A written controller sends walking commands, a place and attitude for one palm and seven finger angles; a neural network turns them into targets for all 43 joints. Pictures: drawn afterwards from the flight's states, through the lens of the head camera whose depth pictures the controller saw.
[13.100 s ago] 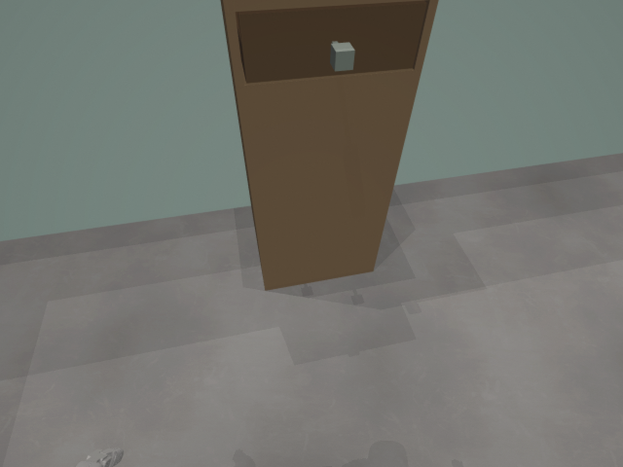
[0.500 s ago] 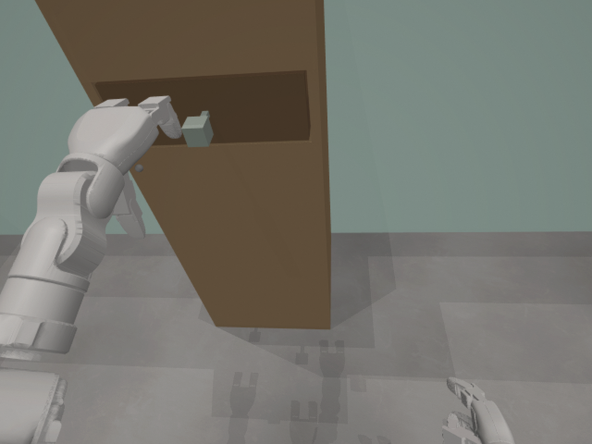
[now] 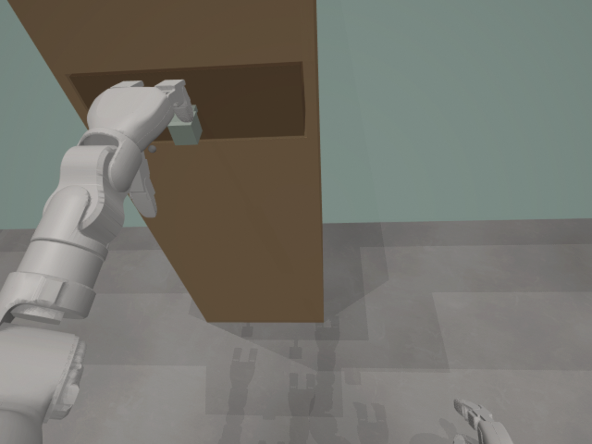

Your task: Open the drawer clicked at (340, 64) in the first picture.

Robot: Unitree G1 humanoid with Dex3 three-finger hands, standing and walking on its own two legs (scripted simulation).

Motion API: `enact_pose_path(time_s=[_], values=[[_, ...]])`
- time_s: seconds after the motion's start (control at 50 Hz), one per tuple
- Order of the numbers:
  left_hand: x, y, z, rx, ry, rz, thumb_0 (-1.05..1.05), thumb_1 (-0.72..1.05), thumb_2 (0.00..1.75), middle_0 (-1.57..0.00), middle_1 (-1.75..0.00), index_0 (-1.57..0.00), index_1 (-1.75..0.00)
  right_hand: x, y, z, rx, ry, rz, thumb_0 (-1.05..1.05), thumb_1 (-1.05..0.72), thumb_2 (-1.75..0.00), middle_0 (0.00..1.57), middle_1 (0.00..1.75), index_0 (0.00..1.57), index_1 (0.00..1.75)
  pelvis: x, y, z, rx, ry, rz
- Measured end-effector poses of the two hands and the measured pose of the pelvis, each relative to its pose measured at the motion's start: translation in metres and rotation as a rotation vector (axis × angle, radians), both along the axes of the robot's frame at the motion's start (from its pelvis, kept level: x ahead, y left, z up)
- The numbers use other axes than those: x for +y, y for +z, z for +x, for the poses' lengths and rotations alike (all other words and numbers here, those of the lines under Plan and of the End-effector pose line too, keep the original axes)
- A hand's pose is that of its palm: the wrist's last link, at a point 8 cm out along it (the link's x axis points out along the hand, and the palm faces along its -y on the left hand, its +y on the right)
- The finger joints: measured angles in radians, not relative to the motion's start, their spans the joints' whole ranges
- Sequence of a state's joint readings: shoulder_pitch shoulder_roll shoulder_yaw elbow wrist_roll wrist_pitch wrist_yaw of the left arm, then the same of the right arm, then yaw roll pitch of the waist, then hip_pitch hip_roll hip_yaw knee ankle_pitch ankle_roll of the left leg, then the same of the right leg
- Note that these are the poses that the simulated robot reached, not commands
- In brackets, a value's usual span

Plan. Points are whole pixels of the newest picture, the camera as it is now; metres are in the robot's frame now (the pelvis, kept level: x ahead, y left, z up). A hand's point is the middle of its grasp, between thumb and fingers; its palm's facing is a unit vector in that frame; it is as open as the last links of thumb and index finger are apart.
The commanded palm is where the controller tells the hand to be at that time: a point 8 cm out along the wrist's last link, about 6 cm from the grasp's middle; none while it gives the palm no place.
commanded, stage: move the hooked fingers above the handle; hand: left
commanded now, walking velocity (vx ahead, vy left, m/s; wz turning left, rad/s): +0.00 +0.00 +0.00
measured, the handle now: (188, 121) +0.58 +0.24 +0.13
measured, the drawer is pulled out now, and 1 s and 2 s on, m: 0.00 0.00 0.00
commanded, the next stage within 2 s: none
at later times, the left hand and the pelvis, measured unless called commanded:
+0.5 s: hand (177, 123) +0.48 +0.21 +0.19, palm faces +0.01 -0.02 -1.00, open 13.8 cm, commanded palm +0.48 +0.22 +0.25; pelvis +0.01 +0.00 +0.00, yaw +0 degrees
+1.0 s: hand (172, 116) +0.50 +0.22 +0.19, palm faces +0.01 +0.00 -1.00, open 13.8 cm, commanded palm +0.49 +0.23 +0.26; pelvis +0.02 -0.01 +0.00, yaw -2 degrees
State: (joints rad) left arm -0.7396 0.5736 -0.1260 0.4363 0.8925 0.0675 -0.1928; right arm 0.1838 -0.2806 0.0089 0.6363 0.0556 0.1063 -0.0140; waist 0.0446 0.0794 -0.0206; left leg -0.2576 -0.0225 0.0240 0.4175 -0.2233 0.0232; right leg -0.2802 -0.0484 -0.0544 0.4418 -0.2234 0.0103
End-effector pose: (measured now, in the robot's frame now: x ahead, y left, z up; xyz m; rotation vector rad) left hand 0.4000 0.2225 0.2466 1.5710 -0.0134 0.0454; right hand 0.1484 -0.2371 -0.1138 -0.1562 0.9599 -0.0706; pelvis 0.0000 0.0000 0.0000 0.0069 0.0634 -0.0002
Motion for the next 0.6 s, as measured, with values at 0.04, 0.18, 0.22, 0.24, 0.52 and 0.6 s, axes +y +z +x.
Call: enact_pose_path(time_s=[0.04,0.18,0.22,0.24,0.52,0.6], values=[[-0.005,0.001,0.005,-0.005,-0.025,-0.008,0.0,-0.49,0.3,-0.32,-1.2,-0.32,-1.2,0.001,0.0,0.001,0.002,-0.002,0.0,0.01,-0.9,-0.9,0.2,0.3,0.2,0.3,0.001,0.0,0.002,0.004,0.0,0.0],[-0.001,0.003,0.028,-0.011,-0.001,-0.018,0.0,-0.49,0.3,-0.32,-1.2,-0.32,-1.2,-0.001,-0.001,-0.002,0.027,-0.028,-0.006,0.01,-0.9,-0.9,0.2,0.3,0.2,0.3,0.002,-0.001,0.008,0.024,-0.013,-0.001],[0.003,0.003,0.032,-0.006,0.019,-0.017,0.0,-0.49,0.3,-0.32,-1.2,-0.32,-1.2,-0.003,-0.002,-0.005,0.04,-0.038,-0.009,0.01,-0.9,-0.9,0.2,0.3,0.2,0.3,0.002,-0.001,0.01,0.029,-0.015,-0.002],[0.006,0.002,0.035,0.001,0.029,-0.017,0.0,-0.49,0.3,-0.32,-1.2,-0.32,-1.2,-0.004,-0.003,-0.007,0.049,-0.043,-0.011,0.01,-0.9,-0.9,0.2,0.3,0.2,0.3,0.002,-0.001,0.01,0.032,-0.014,-0.002],[-0.012,-0.003,0.067,0.022,-0.039,-0.02,0.0,-0.49,0.3,-0.32,-1.2,-0.32,-1.2,-0.023,-0.011,-0.044,0.166,-0.109,-0.065,0.01,-0.91,-0.9,0.2,0.3,0.2,0.3,0.0,-0.003,0.015,0.07,-0.01,-0.007],[-0.011,0.0,0.082,0.021,0.005,-0.02,0.0,-0.49,0.3,-0.32,-1.2,-0.32,-1.2,-0.026,-0.013,-0.058,0.19,-0.142,-0.063,0.01,-0.91,-0.9,0.2,0.3,0.2,0.3,-0.001,-0.003,0.015,0.086,-0.021,-0.005]])
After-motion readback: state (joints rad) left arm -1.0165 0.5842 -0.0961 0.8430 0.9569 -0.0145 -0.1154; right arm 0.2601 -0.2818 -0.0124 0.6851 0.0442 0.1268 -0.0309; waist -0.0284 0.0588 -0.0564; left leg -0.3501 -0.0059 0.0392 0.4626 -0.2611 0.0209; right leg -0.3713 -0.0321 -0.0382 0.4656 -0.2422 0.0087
